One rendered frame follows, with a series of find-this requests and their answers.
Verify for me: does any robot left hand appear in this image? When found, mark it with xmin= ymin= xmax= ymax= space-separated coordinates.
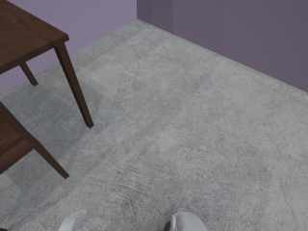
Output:
xmin=58 ymin=210 xmax=89 ymax=231

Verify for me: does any table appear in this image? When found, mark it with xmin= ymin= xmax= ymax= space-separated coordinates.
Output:
xmin=0 ymin=0 xmax=94 ymax=128

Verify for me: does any right robot thigh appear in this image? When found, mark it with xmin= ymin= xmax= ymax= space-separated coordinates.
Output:
xmin=170 ymin=211 xmax=208 ymax=231

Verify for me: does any chair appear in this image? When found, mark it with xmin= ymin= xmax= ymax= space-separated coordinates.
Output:
xmin=0 ymin=101 xmax=69 ymax=231

